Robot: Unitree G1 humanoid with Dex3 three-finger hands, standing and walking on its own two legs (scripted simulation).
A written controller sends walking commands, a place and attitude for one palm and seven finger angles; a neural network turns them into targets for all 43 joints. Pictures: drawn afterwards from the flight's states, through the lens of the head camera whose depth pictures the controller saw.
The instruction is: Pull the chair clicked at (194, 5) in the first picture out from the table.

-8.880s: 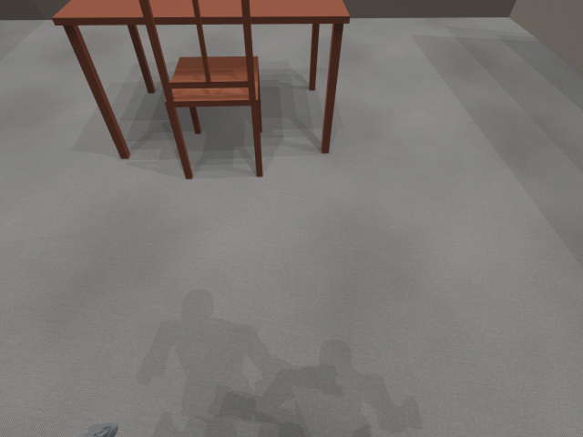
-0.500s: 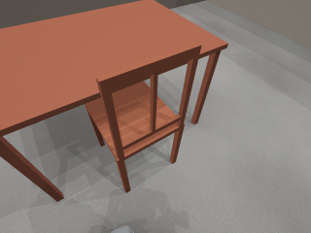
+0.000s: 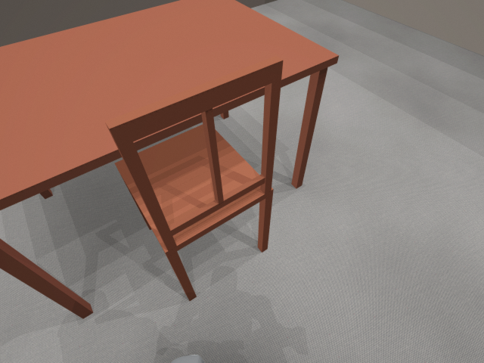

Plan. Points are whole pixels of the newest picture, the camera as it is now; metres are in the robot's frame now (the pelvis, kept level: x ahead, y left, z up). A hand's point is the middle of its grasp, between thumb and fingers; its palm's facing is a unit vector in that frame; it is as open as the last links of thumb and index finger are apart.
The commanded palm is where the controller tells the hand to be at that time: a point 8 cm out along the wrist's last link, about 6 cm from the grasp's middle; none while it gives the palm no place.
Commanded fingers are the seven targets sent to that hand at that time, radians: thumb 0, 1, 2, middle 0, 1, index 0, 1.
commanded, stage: come to a stop and stand still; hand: left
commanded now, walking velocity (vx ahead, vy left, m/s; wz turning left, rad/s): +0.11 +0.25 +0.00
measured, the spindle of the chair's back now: (213, 161) +0.57 +0.12 -0.06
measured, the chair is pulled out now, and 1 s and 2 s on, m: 0.00 0.00 0.00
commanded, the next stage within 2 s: look again from close up in 0.64 s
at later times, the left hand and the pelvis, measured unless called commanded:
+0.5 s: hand out of the picture +0.00 +0.22 -0.17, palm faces +0.10 -0.97 -0.24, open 7.4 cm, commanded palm none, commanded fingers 0.00 0.90 0.90 -0.20 -0.30 -0.20 -0.30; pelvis -0.01 +0.02 +0.01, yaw +2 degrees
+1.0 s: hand out of the picture -0.01 +0.21 -0.16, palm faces +0.03 -0.97 -0.22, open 7.4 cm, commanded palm none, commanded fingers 0.00 0.90 0.90 -0.20 -0.30 -0.20 -0.30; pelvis -0.02 +0.03 +0.01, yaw +1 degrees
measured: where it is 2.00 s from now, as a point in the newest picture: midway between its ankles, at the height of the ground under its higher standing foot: outside the picture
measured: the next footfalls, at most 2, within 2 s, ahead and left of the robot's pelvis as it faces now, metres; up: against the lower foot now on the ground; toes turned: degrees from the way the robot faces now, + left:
left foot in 0.42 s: -0.01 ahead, +0.14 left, +0.00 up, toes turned +5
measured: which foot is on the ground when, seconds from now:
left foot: up 0.00-0.40, down 0.42-1.00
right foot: down 0.00-1.00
